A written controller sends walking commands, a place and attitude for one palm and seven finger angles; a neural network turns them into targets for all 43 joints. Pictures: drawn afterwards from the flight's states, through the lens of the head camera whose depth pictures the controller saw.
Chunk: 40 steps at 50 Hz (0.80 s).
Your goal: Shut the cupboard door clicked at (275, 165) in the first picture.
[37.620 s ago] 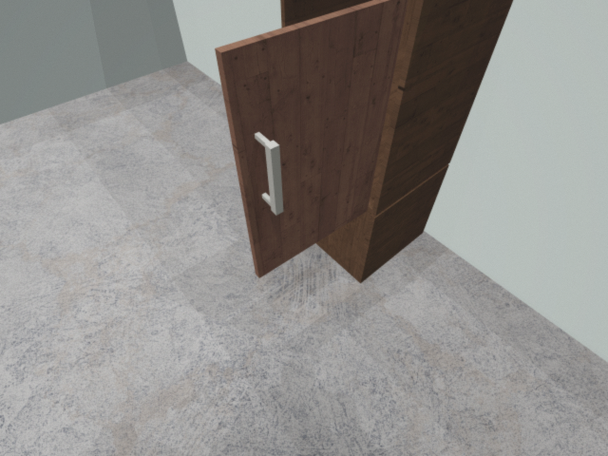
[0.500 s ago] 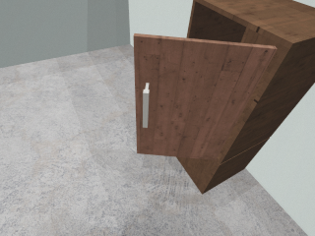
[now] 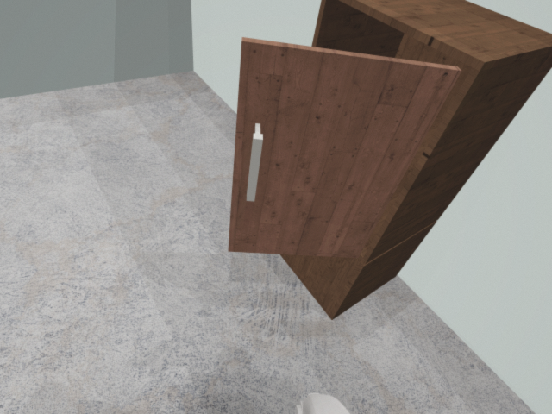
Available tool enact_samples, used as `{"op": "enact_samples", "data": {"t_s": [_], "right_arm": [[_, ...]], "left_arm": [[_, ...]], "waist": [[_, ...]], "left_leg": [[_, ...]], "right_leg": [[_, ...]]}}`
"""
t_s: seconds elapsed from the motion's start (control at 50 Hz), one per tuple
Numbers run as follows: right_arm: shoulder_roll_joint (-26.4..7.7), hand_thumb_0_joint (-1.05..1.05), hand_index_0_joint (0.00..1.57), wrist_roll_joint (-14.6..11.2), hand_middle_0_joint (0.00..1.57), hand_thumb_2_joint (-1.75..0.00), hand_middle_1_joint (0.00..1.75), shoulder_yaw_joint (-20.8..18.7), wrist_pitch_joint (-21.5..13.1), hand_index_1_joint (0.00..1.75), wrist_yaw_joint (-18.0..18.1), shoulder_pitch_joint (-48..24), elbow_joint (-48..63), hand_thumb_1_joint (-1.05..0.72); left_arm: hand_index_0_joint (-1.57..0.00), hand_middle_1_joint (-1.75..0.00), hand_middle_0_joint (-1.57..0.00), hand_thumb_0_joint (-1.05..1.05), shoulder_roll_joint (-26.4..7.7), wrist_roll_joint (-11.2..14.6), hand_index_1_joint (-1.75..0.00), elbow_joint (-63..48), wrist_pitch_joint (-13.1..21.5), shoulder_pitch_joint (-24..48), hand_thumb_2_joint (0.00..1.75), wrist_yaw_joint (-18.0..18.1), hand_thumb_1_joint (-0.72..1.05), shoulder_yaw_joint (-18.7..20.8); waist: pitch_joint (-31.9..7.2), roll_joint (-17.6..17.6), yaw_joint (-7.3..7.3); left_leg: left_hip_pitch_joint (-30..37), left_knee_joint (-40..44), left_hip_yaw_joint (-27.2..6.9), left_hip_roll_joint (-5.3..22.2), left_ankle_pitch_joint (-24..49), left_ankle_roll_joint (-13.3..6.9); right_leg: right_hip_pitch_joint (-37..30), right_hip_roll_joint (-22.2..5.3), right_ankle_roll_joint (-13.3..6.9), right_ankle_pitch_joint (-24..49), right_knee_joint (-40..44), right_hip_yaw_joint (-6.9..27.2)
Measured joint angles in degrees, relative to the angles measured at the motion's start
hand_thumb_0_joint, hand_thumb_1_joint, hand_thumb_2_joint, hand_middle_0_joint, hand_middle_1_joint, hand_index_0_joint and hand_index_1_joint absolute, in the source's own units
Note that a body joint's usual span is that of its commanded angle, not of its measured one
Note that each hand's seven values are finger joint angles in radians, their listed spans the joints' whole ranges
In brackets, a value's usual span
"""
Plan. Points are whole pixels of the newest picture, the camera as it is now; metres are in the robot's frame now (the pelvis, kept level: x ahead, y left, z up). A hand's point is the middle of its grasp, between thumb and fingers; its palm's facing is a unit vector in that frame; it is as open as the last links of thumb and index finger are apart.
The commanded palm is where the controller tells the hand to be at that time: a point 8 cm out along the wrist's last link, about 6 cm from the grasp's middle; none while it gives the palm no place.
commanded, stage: shuffle to correct the standing spot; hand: left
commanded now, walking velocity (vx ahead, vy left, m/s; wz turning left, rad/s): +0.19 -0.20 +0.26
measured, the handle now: (254, 164) +0.59 +0.07 +0.02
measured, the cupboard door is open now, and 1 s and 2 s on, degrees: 57 57 57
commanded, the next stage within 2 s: none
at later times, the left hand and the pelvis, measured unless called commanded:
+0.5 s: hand out of the picture +0.03 +0.22 -0.20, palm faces -0.03 -0.99 -0.12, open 7.4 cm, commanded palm none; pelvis -0.06 +0.04 -0.02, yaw +3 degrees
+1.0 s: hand out of the picture -0.08 +0.17 -0.17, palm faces +0.17 -0.97 -0.16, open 7.4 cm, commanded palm none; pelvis +0.00 +0.00 +0.00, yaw +6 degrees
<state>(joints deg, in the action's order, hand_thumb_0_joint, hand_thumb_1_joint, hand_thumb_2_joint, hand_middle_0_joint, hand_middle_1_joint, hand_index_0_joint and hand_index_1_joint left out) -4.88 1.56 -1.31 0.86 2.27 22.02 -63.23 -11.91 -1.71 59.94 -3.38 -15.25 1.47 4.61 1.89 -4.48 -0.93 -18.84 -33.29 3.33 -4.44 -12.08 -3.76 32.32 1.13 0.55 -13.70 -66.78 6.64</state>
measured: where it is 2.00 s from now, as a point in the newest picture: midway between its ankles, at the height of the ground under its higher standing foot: outside the picture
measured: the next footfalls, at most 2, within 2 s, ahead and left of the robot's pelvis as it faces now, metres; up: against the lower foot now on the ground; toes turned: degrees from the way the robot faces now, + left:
right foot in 0.26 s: -0.01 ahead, -0.11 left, +0.00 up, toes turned -9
left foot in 0.44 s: +0.04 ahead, +0.16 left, +0.00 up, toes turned +5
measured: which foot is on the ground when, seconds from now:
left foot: down 0.00-0.24, up 0.26-0.42, down 0.44-0.72, up 0.74-0.98, down 1.00-1.00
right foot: up 0.00-0.24, down 0.26-0.42, up 0.44-0.72, down 0.74-1.00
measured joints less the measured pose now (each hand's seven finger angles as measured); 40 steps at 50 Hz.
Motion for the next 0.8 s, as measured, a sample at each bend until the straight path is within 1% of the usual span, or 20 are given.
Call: {"op": "enact_samples", "data": {"t_s": [0.06, 0.12, 0.2, 0.22, 0.24, 0.26, 0.28, 0.3, 0.34, 0.36, 0.4, 0.42, 0.44, 0.48, 0.54, 0.6, 0.7, 0.74, 0.76, 0.8], "right_arm": [[0.69, 0.0, 0.2, 0.03, 0.2, -0.9, 0.3, -0.36, 0.28, 0.3, 0.06, 2.41, -1.47, -0.91], [0.52, 0.01, 0.2, 0.32, 0.2, -0.9, 0.3, -1.04, 0.02, 0.3, 0.38, 3.53, -1.34, -0.91], [-0.83, 0.01, 0.21, 0.98, 0.21, -0.9, 0.3, -1.95, 0.62, 0.3, 0.79, 3.29, 0.02, -0.9], [-1.29, 0.0, 0.21, 1.04, 0.21, -0.9, 0.3, -2.25, 1.13, 0.3, 0.83, 2.93, 0.37, -0.9], [-1.35, 0.0, 0.21, 0.62, 0.21, -0.9, 0.3, -2.49, 1.73, 0.3, 0.86, 2.42, 0.82, -0.9], [-1.03, 0.0, 0.21, 0.09, 0.21, -0.9, 0.3, -2.78, 2.05, 0.3, 0.85, 2.01, 1.85, -0.9], [-1.53, 0.0, 0.21, -0.3, 0.21, -0.9, 0.3, -3.16, 2.5, 0.3, 0.64, 1.01, 2.95, -0.9], [-2.48, 0.0, 0.21, -0.44, 0.21, -0.9, 0.3, -3.51, 2.94, 0.3, 0.23, -0.09, 4.1, -0.9], [-3.18, 0.0, 0.2, -0.19, 0.2, -0.9, 0.3, -3.33, 2.58, 0.3, -0.73, 0.02, 5.71, -0.91], [-3.07, 0.0, 0.2, -0.1, 0.2, -0.9, 0.3, -3.16, 2.21, 0.3, -1.09, 0.72, 6.07, -0.91], [-3.04, 0.0, 0.2, 0.13, 0.2, -0.9, 0.3, -2.85, 0.95, 0.3, -1.41, 2.73, 6.72, -0.91], [-3.6, 0.0, 0.2, 0.33, 0.2, -0.9, 0.3, -2.62, -0.09, 0.3, -1.34, 4.18, 7.38, -0.91], [-4.53, 0.0, 0.2, 0.66, 0.2, -0.9, 0.3, -2.52, -1.29, 0.3, -1.03, 5.57, 7.85, -0.91], [-3.41, 0.0, 0.2, 1.11, 0.2, -0.9, 0.3, -1.82, -1.09, 0.3, -0.4, 4.96, 5.5, -0.91], [-1.27, 0.0, 0.2, 1.27, 0.2, -0.9, 0.3, -0.86, 0.33, 0.3, -0.59, 4.4, 2.36, -0.91], [-0.49, 0.01, 0.2, 1.39, 0.2, -0.9, 0.3, -1.15, 0.11, 0.3, -0.62, 3.34, 1.75, -0.91], [-1.89, 0.01, 0.21, 1.51, 0.21, -0.9, 0.3, -2.48, -0.46, 0.3, -0.72, 0.24, 3.89, -0.9], [-2.43, 0.01, 0.21, 1.13, 0.21, -0.9, 0.3, -2.97, -0.17, 0.3, -0.77, -0.85, 4.58, -0.9], [-3.08, 0.0, 0.21, 0.91, 0.21, -0.9, 0.3, -3.23, 0.16, 0.3, -0.72, -2.07, 4.53, -0.9], [-4.7, 0.01, 0.21, 0.74, 0.21, -0.9, 0.3, -3.67, 1.02, 0.3, -0.95, -4.36, 4.51, -0.9]], "left_arm": [[-0.2, -0.3, -0.2, 0.01, -0.37, 0.28, -0.29, -2.57, 0.81, 0.84, 0.9, -0.48, 0.91, 0.1], [-0.2, -0.3, -0.19, 0.0, -0.56, 0.38, -0.29, -3.87, 0.7, 0.06, 0.9, -0.86, 0.91, 0.12], [-0.2, -0.3, -0.2, 0.0, -0.53, 0.83, -0.29, -4.71, -0.33, -2.3, 0.9, -1.72, 0.91, 0.29], [-0.2, -0.3, -0.2, 0.0, -0.54, 1.19, -0.29, -5.14, -0.27, -3.25, 0.9, -1.89, 0.91, 0.42], [-0.2, -0.3, -0.2, 0.0, -1.13, 1.44, -0.3, -5.95, -0.09, -4.3, 0.9, -1.74, 0.91, 0.52], [-0.2, -0.3, -0.2, 0.0, -2.29, 1.26, -0.3, -6.94, 0.04, -5.15, 0.9, -1.09, 0.91, 0.49], [-0.2, -0.3, -0.2, 0.0, -2.47, 0.97, -0.3, -6.39, -0.13, -4.78, 0.9, -0.07, 0.91, 0.61], [-0.2, -0.3, -0.2, 0.0, -2.04, 0.74, -0.3, -4.88, -0.7, -3.96, 0.9, 0.74, 0.91, 0.57], [-0.2, -0.3, -0.2, 0.01, -2.24, -0.04, -0.3, -2.09, -1.19, -3.25, 0.9, 0.91, 0.91, 0.23], [-0.2, -0.3, -0.2, 0.01, -2.58, -0.4, -0.3, -1.38, -1.07, -2.92, 0.9, 0.75, 0.91, 0.08], [-0.2, -0.3, -0.2, 0.01, -2.8, -0.76, -0.29, -1.31, -0.64, -1.63, 0.9, 0.1, 0.91, -0.51], [-0.2, -0.3, -0.2, 0.01, -2.29, -0.74, -0.29, -2.13, -0.54, -0.64, 0.9, -0.44, 0.91, -1.04], [-0.2, -0.3, -0.2, 0.01, -1.28, -0.66, -0.29, -3.41, -0.36, 0.56, 0.9, -1.07, 0.91, -1.61], [-0.2, -0.3, -0.2, 0.01, -1.38, -0.49, -0.29, -5.59, -0.31, 3.53, 0.9, -2.46, 0.91, -1.63], [-0.2, -0.3, -0.2, 0.01, -1.29, -0.65, -0.29, -7.33, 0.09, 6.13, 0.9, -3.26, 0.91, -1.49], [-0.2, -0.3, -0.2, 0.01, -0.49, -0.16, -0.29, -8.25, 0.85, 6.1, 0.9, -3.41, 0.91, -1.6], [-0.2, -0.3, -0.2, 0.01, 0.34, 0.75, -0.29, -7.73, 1.21, 3.49, 0.9, -3.56, 0.91, -1.31], [-0.2, -0.3, -0.2, 0.01, -0.26, 0.6, -0.3, -7.83, 2.1, 1.51, 0.9, -3.27, 0.91, -1.13], [-0.2, -0.3, -0.2, 0.01, -0.07, 0.45, -0.3, -7.35, 2.38, 0.91, 0.9, -2.69, 0.91, -1.02], [-0.2, -0.3, -0.2, 0.01, 0.69, 0.32, -0.3, -5.62, 2.45, -0.92, 0.9, -1.75, 0.91, -0.98]], "waist": [[-2.13, 1.27, -0.38], [-3.73, 2.48, -1.38], [-4.08, 4.19, -2.15], [-3.78, 4.51, -1.97], [-3.36, 3.27, -1.6], [-2.92, 0.53, -1.3], [-1.61, 0.29, -0.72], [0.13, 1.89, -1.43], [0.67, 2.27, -3.87], [0.24, 1.28, -4.29], [-0.37, -0.52, -4.06], [-0.44, -0.08, -3.85], [-0.46, 1.83, -3.93], [1.19, 0.03, -4.15], [0.63, -0.91, -3.48], [-0.57, 0.78, -2.96], [-1.85, 4.06, -2.9], [-2.62, 3.2, -1.75], [-2.29, 3.64, -0.9], [-1.9, 5.0, -0.09]], "left_leg": [[2.05, 7.29, -1.17, 0.69, 2.66, 1.2], [4.06, 13.8, -1.72, 1.33, 3.3, 2.65], [7.14, 22.35, -1.15, 2.27, 6.65, 7.41], [7.07, 22.82, -0.86, 2.34, 7.56, 9.56], [4.67, 18.68, -0.22, 1.27, 4.11, 11.92], [-1.34, 6.64, 1.08, -0.67, -3.72, 12.24], [-7.83, -9.46, 0.53, -0.24, -9.27, 9.15], [-11.96, -22.72, -1.4, 1.55, -11.24, 6.88], [-13.78, -33.08, -2.36, 5.16, -12.53, 4.72], [-12.35, -32.11, -1.64, 6.91, -13.73, 4.15], [-6.65, -20.96, 0.0, 9.18, -14.48, 3.51], [-3.86, -13.35, -0.23, 9.65, -14.39, 3.45], [-3.42, -7.58, -2.58, 10.05, -13.23, 2.94], [-7.2, -11.42, -3.01, 7.6, -7.17, 2.93], [-7.62, -9.2, -3.88, 6.11, -4.04, 3.43], [-5.12, -2.47, -5.05, 6.77, -0.76, 3.66], [-1.56, 4.57, -5.64, 8.49, 1.73, 4.79], [-3.63, -0.22, -5.0, 7.75, -5.81, 5.04], [-5.91, -6.23, -5.1, 7.84, -10.63, 4.71], [-10.37, -19.25, -4.96, 7.88, -13.65, 3.83]], "right_leg": [[-1.62, 1.3, 0.05, 1.09, 0.83, -2.25], [-5.57, 1.9, -0.16, -1.11, 6.63, -4.95], [-15.24, 2.03, -1.01, -8.56, 25.07, -10.2], [-19.22, 2.17, -1.7, -9.43, 32.86, -11.94], [-23.13, 1.34, -3.46, -7.91, 40.7, -12.95], [-25.68, -0.87, -6.19, -7.51, 46.31, -12.75], [-24.97, -1.56, -6.67, -1.02, 47.78, -12.87], [-23.87, -0.71, -5.4, 2.11, 45.54, -13.65], [-22.96, -0.66, -2.81, 0.82, 41.72, -15.05], [-22.61, -1.49, -2.09, -0.78, 40.19, -15.38], [-20.57, -4.08, -2.26, -5.59, 34.75, -16.17], [-18.13, -4.97, -2.76, -9.96, 29.85, -16.56], [-14.15, -4.52, -2.65, -13.58, 22.73, -16.03], [-7.09, -4.28, -2.09, -13.94, 8.34, -10.21], [-1.4, -2.6, -1.23, -8.64, -2.45, -7.16], [-2.59, -1.88, -0.65, -7.59, 2.89, -8.58], [-13.41, -0.81, -1.15, -9.65, 27.76, -11.35], [-18.66, -1.14, -2.73, -8.99, 38.62, -10.51], [-18.55, -0.88, -3.21, -4.48, 39.45, -10.58], [-19.12, -0.15, -3.52, -1.81, 39.39, -11.45]]}}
